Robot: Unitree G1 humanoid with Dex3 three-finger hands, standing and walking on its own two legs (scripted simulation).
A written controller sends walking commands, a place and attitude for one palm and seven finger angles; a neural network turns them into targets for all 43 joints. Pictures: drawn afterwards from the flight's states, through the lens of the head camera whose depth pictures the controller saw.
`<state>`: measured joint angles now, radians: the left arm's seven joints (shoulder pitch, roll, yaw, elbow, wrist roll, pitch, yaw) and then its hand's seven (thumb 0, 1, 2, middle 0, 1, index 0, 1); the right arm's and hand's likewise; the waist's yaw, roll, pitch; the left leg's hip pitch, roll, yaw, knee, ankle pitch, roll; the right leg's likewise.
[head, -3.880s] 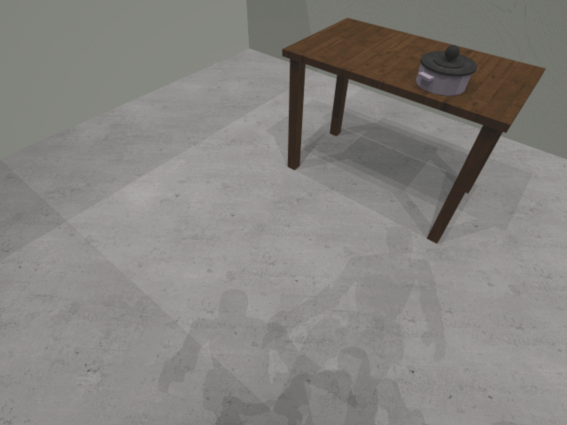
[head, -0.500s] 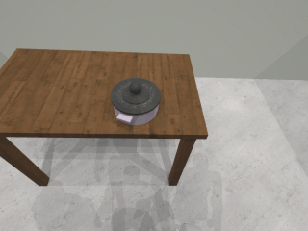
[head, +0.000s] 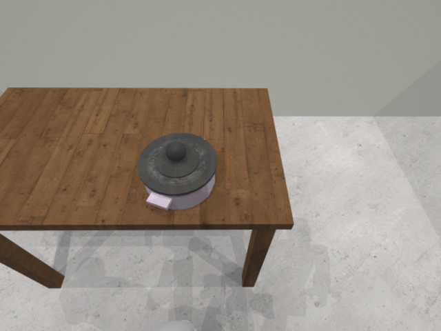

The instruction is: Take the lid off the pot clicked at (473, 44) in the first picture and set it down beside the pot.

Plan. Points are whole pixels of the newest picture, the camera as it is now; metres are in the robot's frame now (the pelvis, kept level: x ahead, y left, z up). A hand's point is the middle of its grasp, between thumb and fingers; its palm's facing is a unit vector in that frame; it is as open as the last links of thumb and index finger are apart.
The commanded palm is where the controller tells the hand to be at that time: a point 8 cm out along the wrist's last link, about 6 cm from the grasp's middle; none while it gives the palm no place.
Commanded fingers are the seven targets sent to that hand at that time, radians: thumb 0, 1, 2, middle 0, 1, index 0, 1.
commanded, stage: come to a stop and stand still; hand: left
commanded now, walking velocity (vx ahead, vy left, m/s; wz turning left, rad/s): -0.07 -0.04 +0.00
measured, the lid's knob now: (175, 151) +0.48 +0.15 +0.01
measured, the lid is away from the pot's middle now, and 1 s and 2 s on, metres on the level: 0.00 0.00 0.00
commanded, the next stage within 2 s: look again from close up in 1.58 s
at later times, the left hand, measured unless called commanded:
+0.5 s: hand out of the picture -0.06 +0.20 -0.17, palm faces +0.03 -0.97 -0.24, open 7.4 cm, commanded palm none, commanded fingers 0.00 0.90 0.90 -0.20 -0.30 -0.20 -0.30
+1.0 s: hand out of the picture -0.06 +0.14 -0.17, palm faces +0.05 -0.99 -0.16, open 7.4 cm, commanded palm none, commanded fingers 0.00 0.90 0.90 -0.20 -0.30 -0.20 -0.30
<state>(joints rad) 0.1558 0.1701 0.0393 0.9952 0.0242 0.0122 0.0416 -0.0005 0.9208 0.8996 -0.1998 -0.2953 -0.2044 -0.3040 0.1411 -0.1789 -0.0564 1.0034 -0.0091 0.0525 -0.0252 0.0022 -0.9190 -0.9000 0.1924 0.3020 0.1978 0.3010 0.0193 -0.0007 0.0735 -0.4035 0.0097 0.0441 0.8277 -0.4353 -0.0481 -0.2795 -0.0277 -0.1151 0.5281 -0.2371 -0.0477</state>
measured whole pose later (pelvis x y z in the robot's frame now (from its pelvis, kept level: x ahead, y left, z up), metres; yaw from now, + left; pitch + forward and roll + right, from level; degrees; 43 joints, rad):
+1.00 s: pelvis -0.03 -0.01 +0.00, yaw +0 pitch -1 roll +1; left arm 0.34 0.10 -0.01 1.16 0.00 -0.01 0.04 0.01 0.91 0.90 -0.20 -0.29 -0.20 -0.30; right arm 0.36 -0.10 0.00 1.19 -0.01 0.02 -0.04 0.00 -0.91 -0.90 0.19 0.30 0.20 0.30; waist -0.01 -0.01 0.02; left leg -0.24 0.02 0.05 0.41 -0.16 -0.01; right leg -0.05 0.03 -0.05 0.41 -0.34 -0.06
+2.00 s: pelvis -0.01 +0.03 -0.01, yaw -1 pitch +0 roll -1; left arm 0.31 0.16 -0.01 1.01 0.02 -0.01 0.05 0.01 0.91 0.90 -0.20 -0.29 -0.20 -0.30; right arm 0.27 -0.16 -0.01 1.03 -0.02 0.01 -0.03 0.01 -0.93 -0.90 0.19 0.30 0.20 0.30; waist 0.00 0.00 0.01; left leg -0.33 -0.01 0.05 0.63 -0.30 0.04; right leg -0.11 0.01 -0.03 0.54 -0.43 -0.01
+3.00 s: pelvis -0.04 +0.00 +0.00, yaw +1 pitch +0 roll +0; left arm 0.48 0.22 0.04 0.24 -0.01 0.00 0.05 0.01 0.91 0.90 -0.71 -0.85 -0.71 -0.86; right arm 0.12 -0.24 -0.01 0.57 0.01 -0.07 -0.06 0.01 -0.91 -0.90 0.20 0.30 0.20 0.30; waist 0.03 -0.01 -0.02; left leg -0.35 0.00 0.01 0.53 -0.18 0.01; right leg -0.16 0.03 -0.07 0.52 -0.37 -0.04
